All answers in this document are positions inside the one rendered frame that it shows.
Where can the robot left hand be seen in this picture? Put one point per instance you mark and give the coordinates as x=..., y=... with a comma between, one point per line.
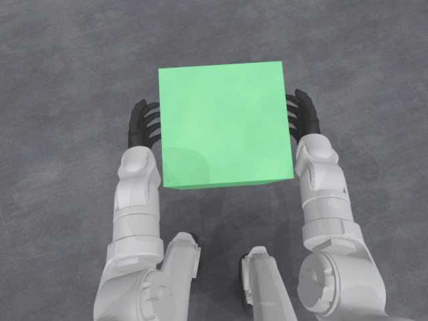
x=138, y=134

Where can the carton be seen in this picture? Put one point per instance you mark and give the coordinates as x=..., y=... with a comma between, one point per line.
x=224, y=126

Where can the left robot thigh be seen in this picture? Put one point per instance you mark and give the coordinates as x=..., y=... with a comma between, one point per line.
x=180, y=265

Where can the robot right upper arm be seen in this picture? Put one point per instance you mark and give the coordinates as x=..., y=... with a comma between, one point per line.
x=339, y=287

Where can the left robot forearm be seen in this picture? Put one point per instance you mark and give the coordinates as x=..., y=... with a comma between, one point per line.
x=136, y=243

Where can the right robot forearm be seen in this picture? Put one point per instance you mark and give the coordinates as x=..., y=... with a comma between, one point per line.
x=329, y=224

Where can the robot left upper arm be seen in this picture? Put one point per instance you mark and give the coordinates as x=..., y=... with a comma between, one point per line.
x=145, y=295

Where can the left robot shin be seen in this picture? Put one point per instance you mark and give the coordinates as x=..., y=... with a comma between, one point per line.
x=182, y=235

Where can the robot right hand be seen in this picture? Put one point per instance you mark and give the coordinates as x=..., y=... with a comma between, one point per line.
x=306, y=121

